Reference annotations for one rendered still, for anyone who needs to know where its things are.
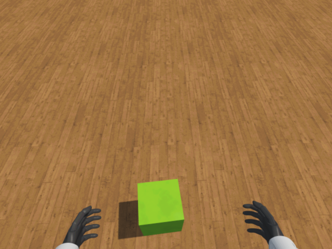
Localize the carton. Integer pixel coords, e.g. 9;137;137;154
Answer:
137;179;184;236

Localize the robot left hand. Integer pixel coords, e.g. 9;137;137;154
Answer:
63;206;101;247

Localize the right robot forearm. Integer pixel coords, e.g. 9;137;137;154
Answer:
269;236;298;249

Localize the robot right hand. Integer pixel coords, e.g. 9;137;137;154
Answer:
243;201;284;244

